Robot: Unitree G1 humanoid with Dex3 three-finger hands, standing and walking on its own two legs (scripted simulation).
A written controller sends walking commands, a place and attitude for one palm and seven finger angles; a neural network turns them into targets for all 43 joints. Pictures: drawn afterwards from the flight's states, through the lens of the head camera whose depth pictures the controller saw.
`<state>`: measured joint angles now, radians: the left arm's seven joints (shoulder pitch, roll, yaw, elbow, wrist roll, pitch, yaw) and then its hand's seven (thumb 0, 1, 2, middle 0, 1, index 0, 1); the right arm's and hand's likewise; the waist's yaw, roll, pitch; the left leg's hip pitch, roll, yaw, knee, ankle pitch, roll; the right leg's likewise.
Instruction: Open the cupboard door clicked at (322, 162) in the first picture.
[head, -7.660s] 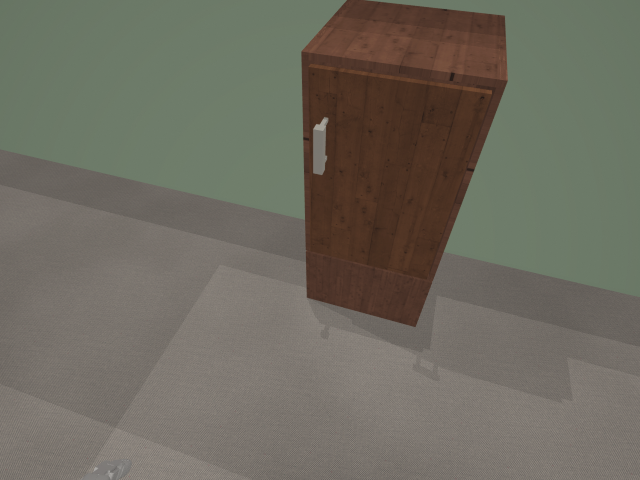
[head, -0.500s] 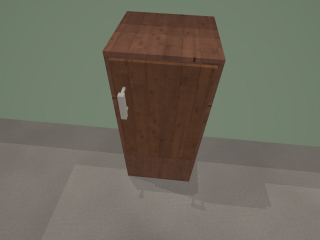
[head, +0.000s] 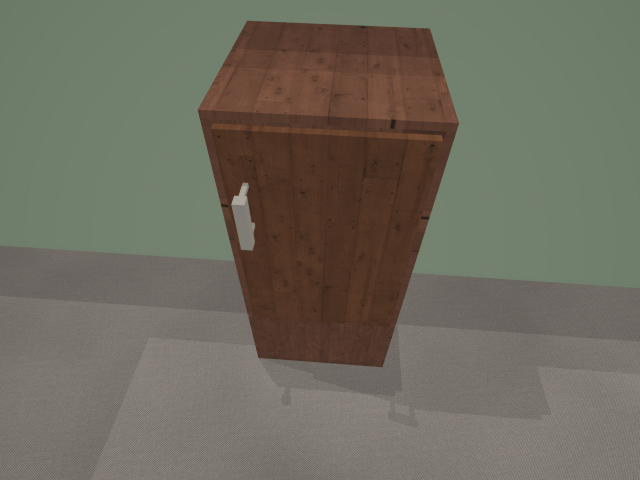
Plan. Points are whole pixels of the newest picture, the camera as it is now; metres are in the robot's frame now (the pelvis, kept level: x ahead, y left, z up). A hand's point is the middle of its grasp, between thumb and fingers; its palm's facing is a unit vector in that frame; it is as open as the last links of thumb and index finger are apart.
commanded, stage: raise the hand with hooked fingers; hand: left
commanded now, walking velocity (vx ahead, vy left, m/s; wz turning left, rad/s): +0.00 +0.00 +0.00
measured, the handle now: (246, 216) +0.57 +0.17 -0.04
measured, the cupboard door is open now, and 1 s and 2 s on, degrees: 0 0 0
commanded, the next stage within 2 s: none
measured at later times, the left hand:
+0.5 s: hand (191, 478) +0.15 +0.17 -0.09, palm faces -0.02 -1.00 +0.01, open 8.6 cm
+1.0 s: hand (151, 428) +0.19 +0.23 -0.05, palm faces +0.07 -0.99 -0.08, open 11.6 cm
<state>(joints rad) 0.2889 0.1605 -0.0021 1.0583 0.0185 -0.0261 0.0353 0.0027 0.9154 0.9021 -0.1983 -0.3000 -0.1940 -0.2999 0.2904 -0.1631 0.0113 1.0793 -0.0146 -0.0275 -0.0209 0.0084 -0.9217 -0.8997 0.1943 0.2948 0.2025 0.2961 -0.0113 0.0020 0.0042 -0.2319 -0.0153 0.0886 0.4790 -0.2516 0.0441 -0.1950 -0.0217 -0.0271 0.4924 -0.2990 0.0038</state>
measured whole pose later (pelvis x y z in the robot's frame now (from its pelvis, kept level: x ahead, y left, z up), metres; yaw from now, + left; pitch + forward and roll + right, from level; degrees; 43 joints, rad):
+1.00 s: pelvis -0.04 -0.02 -0.09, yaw +1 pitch +17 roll -2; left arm 0.29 0.30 0.34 0.16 -0.35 -0.44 -0.38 0.00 0.03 0.53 -0.26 -0.86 -0.26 -0.86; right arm 0.30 -0.25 -0.02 0.60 0.03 -0.20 -0.05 0.01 -0.90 -0.90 0.20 0.30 0.21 0.30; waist -0.02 0.03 -0.15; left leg -0.98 0.05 0.01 1.17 -0.48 0.02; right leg -0.90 0.01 -0.10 1.14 -0.53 -0.03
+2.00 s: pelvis -0.03 +0.00 -0.08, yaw +1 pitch +17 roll -4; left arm 0.02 0.43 0.44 0.40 -0.37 -0.37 -0.55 -0.01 -0.50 0.30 -0.30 -1.20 -0.30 -1.20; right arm 0.29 -0.28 0.02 0.53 0.03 -0.17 -0.04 0.01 -0.90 -0.90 0.20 0.30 0.21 0.30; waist -0.04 0.01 -0.14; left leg -0.95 0.04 0.02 1.12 -0.48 0.05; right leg -0.85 0.01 -0.09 1.06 -0.51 -0.01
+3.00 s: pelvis -0.03 +0.00 -0.09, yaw +0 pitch +20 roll -4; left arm -0.44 0.47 0.41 0.79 -0.25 -0.38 -0.48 -0.02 -0.50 0.30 -0.30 -1.20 -0.30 -1.20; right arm 0.31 -0.28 0.03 0.61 0.03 -0.08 -0.05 0.01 -0.91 -0.90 0.20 0.30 0.21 0.30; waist -0.08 0.01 -0.14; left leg -1.02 0.04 0.02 1.16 -0.49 0.05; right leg -0.93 0.01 -0.08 1.09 -0.51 -0.01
